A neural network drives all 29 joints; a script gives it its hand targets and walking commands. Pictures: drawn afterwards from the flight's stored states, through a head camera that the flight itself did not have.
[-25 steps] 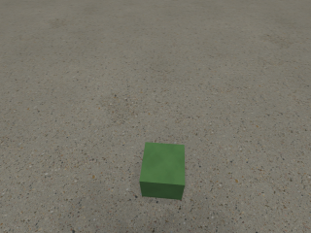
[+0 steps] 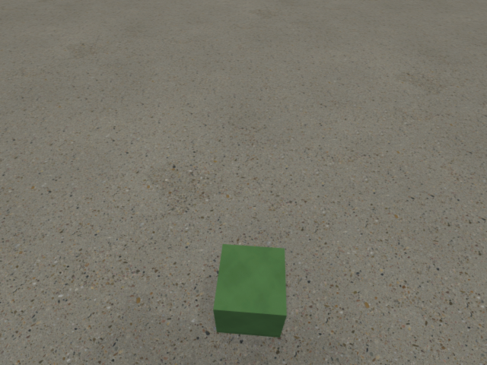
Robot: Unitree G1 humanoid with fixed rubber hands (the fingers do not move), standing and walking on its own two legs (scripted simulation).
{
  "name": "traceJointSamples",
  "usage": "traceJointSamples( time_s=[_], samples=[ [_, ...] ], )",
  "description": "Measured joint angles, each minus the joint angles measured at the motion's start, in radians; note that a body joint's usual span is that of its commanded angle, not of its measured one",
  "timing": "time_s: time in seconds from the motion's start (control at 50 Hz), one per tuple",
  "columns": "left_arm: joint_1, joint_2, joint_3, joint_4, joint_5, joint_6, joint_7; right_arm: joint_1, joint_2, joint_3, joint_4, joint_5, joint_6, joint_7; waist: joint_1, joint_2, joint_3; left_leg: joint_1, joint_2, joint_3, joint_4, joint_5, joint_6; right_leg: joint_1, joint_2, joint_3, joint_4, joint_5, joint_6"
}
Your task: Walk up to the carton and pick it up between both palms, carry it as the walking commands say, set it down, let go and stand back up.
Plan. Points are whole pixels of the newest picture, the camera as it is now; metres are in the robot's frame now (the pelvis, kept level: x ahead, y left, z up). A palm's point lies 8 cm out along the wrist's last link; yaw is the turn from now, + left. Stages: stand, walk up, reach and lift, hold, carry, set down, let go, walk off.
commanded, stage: walk up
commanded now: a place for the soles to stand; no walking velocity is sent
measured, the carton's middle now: (250, 290) +0.56 -0.07 -0.65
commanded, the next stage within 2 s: none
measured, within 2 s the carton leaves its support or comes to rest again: neither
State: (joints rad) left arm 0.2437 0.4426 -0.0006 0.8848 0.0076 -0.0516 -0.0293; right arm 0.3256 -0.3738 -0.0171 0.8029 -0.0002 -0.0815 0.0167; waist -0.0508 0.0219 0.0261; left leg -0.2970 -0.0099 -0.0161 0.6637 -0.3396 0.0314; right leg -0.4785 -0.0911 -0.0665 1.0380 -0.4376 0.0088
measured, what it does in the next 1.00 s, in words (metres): steps on the spot: right foot, then left foot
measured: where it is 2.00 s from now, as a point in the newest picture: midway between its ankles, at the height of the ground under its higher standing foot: outside the picture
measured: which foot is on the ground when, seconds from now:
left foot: down 0.00-0.14, up 0.16-0.38, down 0.40-1.00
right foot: up 0.00-0.10, down 0.12-1.00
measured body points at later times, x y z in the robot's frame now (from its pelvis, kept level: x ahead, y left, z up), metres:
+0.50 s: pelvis +0.06 -0.02 -0.01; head +0.06 -0.03 +0.44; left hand +0.12 +0.31 -0.11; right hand +0.13 -0.32 -0.13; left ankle +0.10 +0.09 -0.72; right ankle +0.10 -0.15 -0.72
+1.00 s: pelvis +0.08 -0.02 -0.01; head +0.09 -0.03 +0.44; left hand +0.21 +0.30 -0.10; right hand +0.18 -0.32 -0.12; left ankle +0.10 +0.09 -0.72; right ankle +0.11 -0.15 -0.72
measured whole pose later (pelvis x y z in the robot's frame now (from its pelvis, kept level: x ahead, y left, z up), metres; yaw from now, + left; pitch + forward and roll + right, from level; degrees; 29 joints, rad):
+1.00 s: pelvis +0.08 -0.02 -0.01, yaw -2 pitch +1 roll +1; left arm 0.14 0.42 0.00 0.95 0.01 -0.05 -0.01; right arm 0.22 -0.37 -0.02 0.84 0.00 -0.07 0.01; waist 0.02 0.01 -0.01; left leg -0.38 0.01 0.07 0.71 -0.34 0.03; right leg -0.41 -0.09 -0.07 0.73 -0.33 0.00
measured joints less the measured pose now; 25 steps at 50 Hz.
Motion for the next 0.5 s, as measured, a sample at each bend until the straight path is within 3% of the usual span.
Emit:
traceJointSamples(
  time_s=[0.08, 0.12, 0.16, 0.2, 0.24, 0.3, 0.38, 0.44, 0.5],
  samples=[
    [-0.044, 0.0, 0.0, -0.029, 0.003, -0.003, -0.008, 0.001, 0.0, 0.0, 0.0, 0.0, 0.0, 0.0, -0.009, -0.002, 0.0, 0.007, 0.004, 0.01, -0.024, -0.005, 0.0, 0.003, 0.0, 0.001, -0.213, 0.005, 0.0],
    [-0.051, 0.001, 0.0, -0.036, 0.008, -0.018, -0.008, 0.001, 0.0, 0.0, 0.0, 0.0, 0.0, 0.0, -0.005, -0.003, 0.0, 0.004, 0.007, 0.027, 0.002, -0.03, 0.0, 0.028, 0.002, 0.001, -0.352, 0.075, 0.0],
    [-0.054, -0.001, 0.0, -0.042, 0.016, -0.036, -0.005, 0.0, 0.0, 0.0, 0.001, 0.0, 0.001, 0.0, -0.002, -0.002, 0.01, -0.021, 0.011, 0.028, 0.126, -0.071, 0.0, 0.032, 0.005, 0.0, -0.339, 0.22, -0.009],
    [-0.047, -0.006, 0.001, -0.046, 0.012, -0.041, -0.003, 0.0, 0.0, 0.0, 0.001, 0.0, 0.006, 0.0, 0.012, -0.002, 0.011, -0.069, 0.011, 0.021, 0.285, -0.087, 0.0, 0.037, 0.005, 0.0, -0.299, 0.184, -0.019],
    [-0.038, -0.01, 0.0, -0.047, 0.007, -0.041, -0.001, 0.001, 0.0, 0.0, 0.0, 0.0, 0.006, 0.0, 0.03, -0.001, 0.01, -0.104, 0.012, 0.013, 0.344, -0.088, 0.0, 0.051, 0.005, 0.0, -0.299, 0.155, -0.022],
    [-0.014, -0.01, 0.0, -0.049, 0.009, -0.041, 0.002, 0.001, -0.001, 0.0, 0.0, 0.0, 0.006, 0.0, 0.058, 0.0, 0.01, -0.129, 0.016, 0.016, 0.312, -0.089, 0.0, 0.059, 0.005, -0.001, -0.306, 0.15, -0.023],
    [0.021, -0.011, 0.0, -0.049, 0.013, -0.027, 0.002, 0.001, -0.001, 0.0, -0.001, 0.0, 0.006, 0.0, 0.091, 0.001, 0.01, -0.114, 0.017, 0.058, 0.143, -0.091, 0.0, 0.059, 0.006, -0.002, -0.302, 0.141, -0.023],
    [0.042, -0.012, 0.0, -0.038, 0.005, -0.008, 0.004, 0.001, 0.0, 0.0, 0.0, 0.0, 0.006, -0.004, 0.096, -0.004, 0.011, -0.087, 0.015, 0.08, 0.06, 0.028, -0.001, 0.058, 0.003, 0.002, -0.255, 0.108, -0.023],
    [0.049, -0.017, 0.0, -0.007, -0.002, 0.009, 0.007, -0.005, 0.0, 0.0, 0.0, 0.0, 0.006, -0.007, 0.082, -0.004, 0.005, -0.085, 0.015, 0.077, 0.083, 0.014, -0.001, 0.057, 0.003, 0.002, -0.214, 0.079, -0.023]
  ],
)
